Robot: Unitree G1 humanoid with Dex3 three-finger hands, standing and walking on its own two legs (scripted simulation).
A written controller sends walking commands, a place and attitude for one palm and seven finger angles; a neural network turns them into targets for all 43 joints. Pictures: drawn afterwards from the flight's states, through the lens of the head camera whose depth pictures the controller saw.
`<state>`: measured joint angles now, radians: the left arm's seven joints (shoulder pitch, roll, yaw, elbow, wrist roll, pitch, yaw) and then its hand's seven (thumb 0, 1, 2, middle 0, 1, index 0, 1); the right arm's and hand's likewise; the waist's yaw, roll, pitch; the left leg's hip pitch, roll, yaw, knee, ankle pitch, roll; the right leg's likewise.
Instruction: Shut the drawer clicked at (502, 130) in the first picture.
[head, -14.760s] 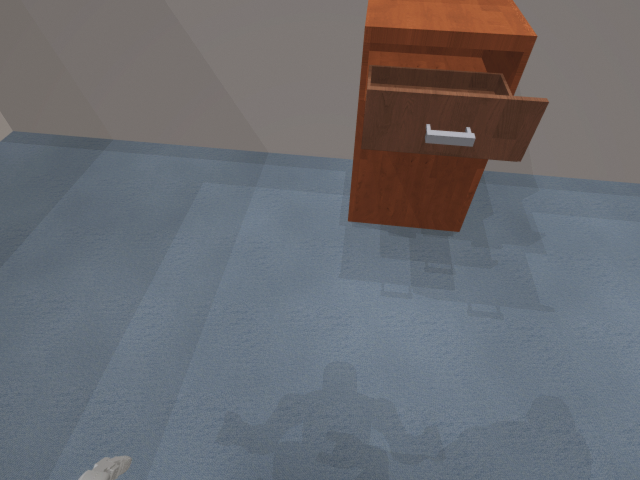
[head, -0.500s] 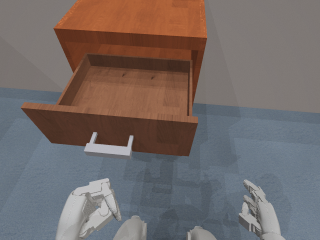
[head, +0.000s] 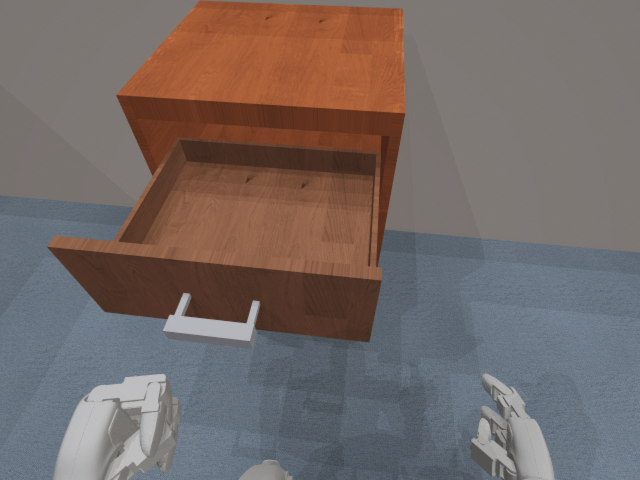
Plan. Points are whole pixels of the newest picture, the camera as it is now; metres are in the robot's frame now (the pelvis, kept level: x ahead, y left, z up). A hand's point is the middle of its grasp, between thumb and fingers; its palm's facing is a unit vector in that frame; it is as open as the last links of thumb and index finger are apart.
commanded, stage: raise the hand and make a fist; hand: left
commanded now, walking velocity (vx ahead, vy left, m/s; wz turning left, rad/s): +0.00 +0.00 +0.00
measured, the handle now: (215, 317) +0.34 +0.18 -0.02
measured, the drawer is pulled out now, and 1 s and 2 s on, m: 0.30 0.30 0.30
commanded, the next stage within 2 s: bring the fist close to the handle in 0.28 s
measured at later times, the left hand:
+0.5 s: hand (184, 446) +0.15 +0.14 +0.07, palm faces -0.08 -1.00 -0.05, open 3.3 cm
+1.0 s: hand (198, 414) +0.19 +0.15 +0.02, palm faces -0.06 -1.00 -0.04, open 3.3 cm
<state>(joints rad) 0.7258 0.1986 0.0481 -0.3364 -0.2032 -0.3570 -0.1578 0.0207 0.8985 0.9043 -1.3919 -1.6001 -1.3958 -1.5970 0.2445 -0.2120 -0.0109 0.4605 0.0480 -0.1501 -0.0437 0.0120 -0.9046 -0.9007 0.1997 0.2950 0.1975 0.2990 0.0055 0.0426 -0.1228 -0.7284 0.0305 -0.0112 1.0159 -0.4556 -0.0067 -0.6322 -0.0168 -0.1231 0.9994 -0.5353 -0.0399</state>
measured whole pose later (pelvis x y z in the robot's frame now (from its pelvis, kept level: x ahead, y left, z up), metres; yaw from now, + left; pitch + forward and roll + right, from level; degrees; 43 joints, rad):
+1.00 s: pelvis -0.01 +0.01 -0.03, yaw -1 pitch +15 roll -2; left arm 0.50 0.18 0.04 -0.12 -0.18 -0.43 -0.16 0.02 0.90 0.90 -1.39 -1.60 -1.40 -1.60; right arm 0.20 -0.21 0.00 0.50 0.02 -0.15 -0.03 0.01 -0.90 -0.90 0.20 0.30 0.20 0.30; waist -0.02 0.02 -0.14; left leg -0.95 0.03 -0.01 1.18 -0.50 0.01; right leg -0.85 -0.02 -0.11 1.16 -0.57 -0.03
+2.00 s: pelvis -0.02 +0.00 -0.06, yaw -1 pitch +20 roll -2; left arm 0.31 0.21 0.04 -0.01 -0.16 -0.46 -0.13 0.02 0.90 0.90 -1.40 -1.60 -1.40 -1.60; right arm 0.17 -0.23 0.01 0.49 0.01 -0.09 -0.02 0.01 -0.91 -0.90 0.20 0.29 0.20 0.30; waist -0.02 0.03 -0.17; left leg -1.13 0.04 -0.02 1.32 -0.54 -0.01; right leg -1.03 -0.01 -0.12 1.30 -0.62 -0.05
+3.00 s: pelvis -0.03 +0.02 -0.05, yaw -2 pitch +22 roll -3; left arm -0.32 0.22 0.08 0.53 -0.11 -0.43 -0.07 -0.02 0.80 0.93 -1.40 -1.60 -1.40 -1.60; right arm 0.22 -0.25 0.02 0.60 0.00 -0.03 -0.01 0.01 -0.91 -0.90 0.20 0.29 0.20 0.30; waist -0.07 0.03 -0.14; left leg -1.16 0.03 0.00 1.27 -0.49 0.02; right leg -1.06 -0.02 -0.10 1.26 -0.57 -0.02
